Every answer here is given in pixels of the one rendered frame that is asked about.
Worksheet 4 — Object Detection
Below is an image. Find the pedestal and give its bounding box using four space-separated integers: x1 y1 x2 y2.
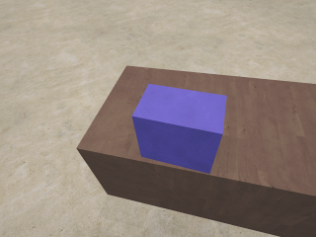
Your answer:
76 65 316 237

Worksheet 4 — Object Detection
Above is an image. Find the carton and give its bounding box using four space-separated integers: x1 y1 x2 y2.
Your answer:
132 84 227 174

